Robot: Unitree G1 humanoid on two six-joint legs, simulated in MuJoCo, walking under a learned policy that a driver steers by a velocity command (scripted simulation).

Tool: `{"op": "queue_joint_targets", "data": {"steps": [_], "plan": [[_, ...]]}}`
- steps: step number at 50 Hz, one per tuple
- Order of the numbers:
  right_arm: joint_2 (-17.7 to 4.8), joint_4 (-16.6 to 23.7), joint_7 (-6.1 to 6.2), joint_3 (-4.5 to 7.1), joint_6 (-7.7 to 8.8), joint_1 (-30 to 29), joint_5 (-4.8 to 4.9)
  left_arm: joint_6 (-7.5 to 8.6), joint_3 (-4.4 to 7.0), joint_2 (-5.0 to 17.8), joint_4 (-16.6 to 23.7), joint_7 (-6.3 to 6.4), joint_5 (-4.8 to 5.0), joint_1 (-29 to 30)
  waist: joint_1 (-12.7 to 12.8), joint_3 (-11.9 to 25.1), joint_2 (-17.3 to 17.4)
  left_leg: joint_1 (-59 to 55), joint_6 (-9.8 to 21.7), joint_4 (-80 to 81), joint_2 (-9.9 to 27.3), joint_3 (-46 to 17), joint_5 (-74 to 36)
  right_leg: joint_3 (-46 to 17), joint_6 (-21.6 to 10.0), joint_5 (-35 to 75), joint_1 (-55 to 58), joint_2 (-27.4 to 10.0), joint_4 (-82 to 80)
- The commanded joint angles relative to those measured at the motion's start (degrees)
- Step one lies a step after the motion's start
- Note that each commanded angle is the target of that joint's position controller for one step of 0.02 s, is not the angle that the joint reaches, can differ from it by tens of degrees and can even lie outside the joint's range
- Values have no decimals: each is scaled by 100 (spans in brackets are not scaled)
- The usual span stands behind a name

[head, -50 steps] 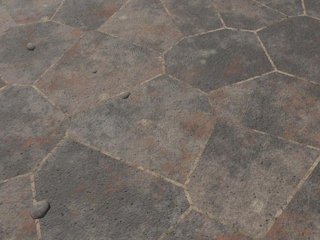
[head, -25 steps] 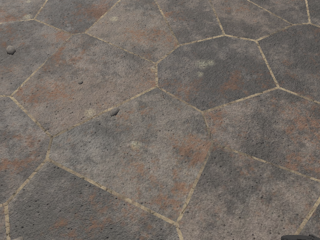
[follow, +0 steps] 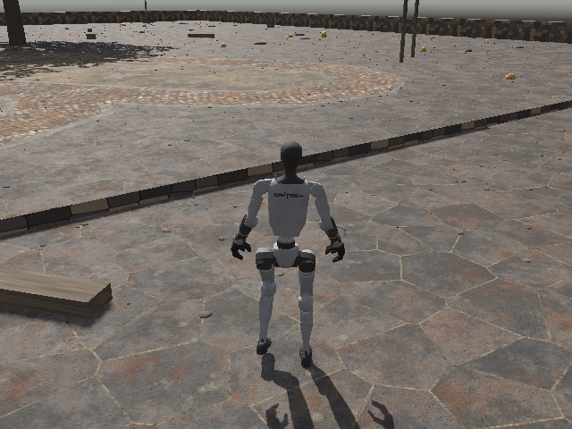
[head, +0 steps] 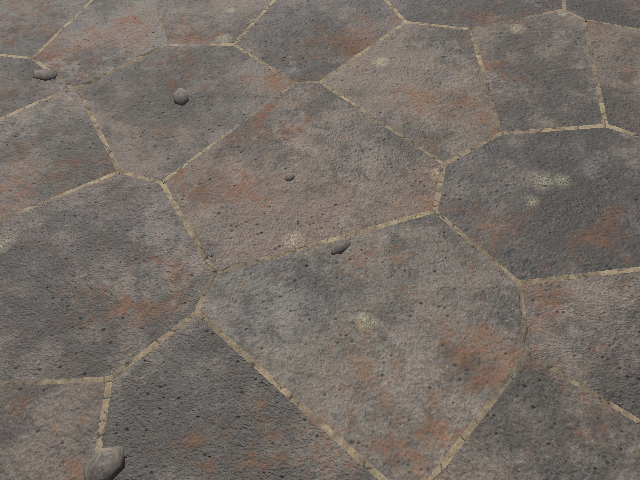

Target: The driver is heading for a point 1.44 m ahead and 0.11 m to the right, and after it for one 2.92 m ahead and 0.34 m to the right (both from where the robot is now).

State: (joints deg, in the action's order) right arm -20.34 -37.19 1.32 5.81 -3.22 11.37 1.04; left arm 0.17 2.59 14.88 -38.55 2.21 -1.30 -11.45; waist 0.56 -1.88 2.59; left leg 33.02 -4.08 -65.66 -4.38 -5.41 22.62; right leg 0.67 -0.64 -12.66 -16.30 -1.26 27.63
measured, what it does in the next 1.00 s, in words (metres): steps on the spot: left foot, then right foot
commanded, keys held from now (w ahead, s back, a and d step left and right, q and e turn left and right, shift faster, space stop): q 0.16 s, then no key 0.04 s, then e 0.40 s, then w+e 0.40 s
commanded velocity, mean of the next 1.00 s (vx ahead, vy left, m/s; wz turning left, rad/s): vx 0.11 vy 0.00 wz -0.12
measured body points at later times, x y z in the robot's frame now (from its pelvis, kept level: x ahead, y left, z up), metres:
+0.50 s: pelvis +0.00 +0.04 +0.00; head +0.02 +0.06 +0.45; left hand +0.05 +0.34 -0.13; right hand +0.21 -0.17 -0.08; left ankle -0.02 +0.13 -0.74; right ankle -0.01 -0.11 -0.68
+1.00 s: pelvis +0.07 -0.02 +0.01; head +0.09 -0.06 +0.46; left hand +0.15 +0.25 -0.09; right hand +0.20 -0.33 -0.09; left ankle +0.22 +0.14 -0.67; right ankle -0.03 -0.09 -0.74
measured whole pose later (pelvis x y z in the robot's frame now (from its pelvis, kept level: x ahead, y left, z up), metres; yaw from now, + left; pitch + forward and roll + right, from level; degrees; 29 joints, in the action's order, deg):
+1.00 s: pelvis +0.07 -0.02 +0.01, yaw -12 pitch +2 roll +3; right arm -18.5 -42.6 -1.5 5.2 4.5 5.0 0.1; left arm 2.7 2.5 14.4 -42.1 1.1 0.7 -25.4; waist 2.4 -0.9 2.1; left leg 35.7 -2.1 -47.1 2.4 -2.4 4.3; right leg -4.3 -4.0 -15.8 -1.5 1.3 16.0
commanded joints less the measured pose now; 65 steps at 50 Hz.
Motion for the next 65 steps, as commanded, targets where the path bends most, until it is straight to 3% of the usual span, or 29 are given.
{"op": "queue_joint_targets", "data": {"steps": [1,9,12,13,14,15,16,17,19,23,28,30,33,35,37,38,39,40,41,43,47,54,58,60,61,62,63,64,65], "plan": [[-201,502,-6,36,17,-205,55,9,216,815,407,81,5,156,91,363,-1099,618,-241,21,297,229,-188,-865,-1094,1845,1107,-1259,-859],[-138,766,-188,-40,-16,-416,16,-68,435,1252,265,-33,148,106,229,621,-1359,-824,9,2229,508,799,95,-454,-1210,2346,1129,-1665,-652],[-26,540,-204,-39,-5,104,-31,-59,367,1120,108,-78,326,179,-123,670,-1150,-2065,470,4295,278,891,-1163,-282,-872,2266,759,-1444,-89],[-183,497,-163,-24,6,242,-62,-11,258,830,-33,-122,272,-105,-107,847,-686,-3070,629,4679,573,406,-2132,-30,-431,1502,127,-1190,269],[-616,563,-64,13,16,370,-141,62,22,252,111,-224,-92,-158,72,1227,1003,-4187,1054,4384,2064,-1226,-4607,466,172,-1192,-1067,-614,1510],[-326,555,-82,-113,115,56,-325,46,81,426,152,-199,-18,79,-61,1170,1157,-3208,2053,4409,2720,-1410,-4488,52,439,-2455,-1252,-411,2008],[-45,530,-133,-193,231,-106,-386,-7,175,807,72,-168,122,219,-176,950,701,-2809,2095,4594,2382,-1068,-3790,-218,518,-2354,-1029,-490,2338],[-9,403,-145,-203,315,-308,-373,-55,221,852,13,-157,193,193,-72,719,712,-2699,1851,4637,2068,-710,-3304,-296,537,-2076,-1091,-449,2472],[-84,305,-125,-185,403,-616,-274,-175,286,918,-215,-70,157,-41,-3,456,670,-2443,1616,4682,1877,-312,-3339,-471,624,-1539,-1012,-365,2665],[-169,178,14,-120,329,-639,-221,-222,325,889,-245,-23,261,-223,-34,381,530,-2614,1734,4633,1923,54,-3503,-342,736,-1303,-1179,-180,3027],[-252,37,87,-39,211,-620,-197,-282,228,629,28,-56,223,50,-199,321,404,-2813,1897,4694,2212,57,-3010,-122,686,-1413,-1217,-343,2464],[-335,1,72,2,185,-653,-186,-284,218,633,109,-104,217,33,-185,387,419,-2811,1923,4643,2289,128,-3205,21,602,-1431,-1007,-322,2188],[-541,-93,21,91,215,-491,-61,-283,215,666,186,-204,266,-17,-216,417,451,-2654,1811,5048,2398,32,-804,247,259,-1373,-694,-288,1697],[-591,-133,-37,103,286,-675,64,-252,243,684,108,-276,275,-271,38,253,459,-2211,1566,5111,2304,147,381,405,-82,-1079,-94,-204,895],[-286,-203,-87,36,336,-789,80,-191,340,780,-345,-268,282,-1190,416,292,86,-1364,1138,4228,1855,786,833,601,-423,-772,1286,162,28],[132,-121,-147,-82,386,-967,-38,-144,477,1141,-530,-208,327,-1868,614,361,-1041,-317,676,2296,1337,1514,845,-770,-845,-1188,2161,-655,-558],[224,367,-150,-118,511,-1515,-83,32,611,1908,-311,-245,249,-1963,676,92,-2116,1702,314,647,234,1181,1574,-4128,-1967,-2253,2410,-2016,-1502],[-137,355,-208,-38,659,-1656,54,215,474,1480,-119,-284,142,-1558,620,-16,-1301,2031,421,-18,531,236,1334,-4298,-2133,-2427,2227,-2216,-1922],[-326,284,-284,13,753,-1439,151,320,374,1210,-41,-262,148,-1181,341,-234,-1222,2071,542,49,726,120,581,-3745,-1880,-2327,2074,-2015,-1943],[-468,16,-265,72,854,-1165,-80,354,289,989,37,-210,258,-865,142,-333,-770,1819,500,565,909,189,-506,-2719,-1427,-1238,1958,-1512,-1841],[-171,-66,-273,5,892,-1245,-116,358,278,1008,44,-81,197,-1200,157,-146,-707,1243,208,1516,687,366,-1776,-1737,-1184,676,1833,-1001,-1842],[39,258,-402,-136,968,-2173,-22,286,349,1132,-157,-14,276,-1659,499,-436,-954,495,87,3335,400,415,-2589,-1597,-1033,884,1293,-851,-1661],[-113,152,-500,-121,1059,-1870,1,255,364,1127,-266,5,258,-1563,351,-366,-1162,17,382,3717,460,496,-2515,-1527,-899,1591,1742,-1154,-1424],[-359,33,-447,-15,1042,-1344,-7,226,374,1165,-262,-13,216,-1471,71,54,-1344,-717,684,3723,191,839,-1967,-1281,-758,3755,2067,-1065,-632],[-546,-156,-390,79,1016,-596,-24,200,339,1110,-266,-22,196,-1430,-325,596,-1276,-1740,919,3807,51,1002,-2014,-997,-616,4769,1983,-814,368],[-698,-328,-354,107,986,445,-78,189,255,950,-213,-18,123,-1439,-774,1409,-1050,-3544,1299,3466,673,285,-1996,-966,-464,4018,975,-655,1799],[-1270,-527,-366,238,969,1228,-147,256,75,275,-113,-63,127,-2217,-439,2448,881,-5717,2433,3778,2278,-2824,-834,-738,31,343,-1257,407,4353],[-788,-655,-450,109,998,1254,8,384,67,564,-132,-88,214,-2050,-533,2523,1276,-5841,2563,4968,2456,-4494,80,-1147,42,-1804,-2088,611,5027],[-529,-594,-418,34,978,719,70,467,171,966,48,-129,362,-1245,-552,1349,808,-4999,2257,5022,2292,-3602,265,-1047,-28,-1487,-2628,205,5252]]}}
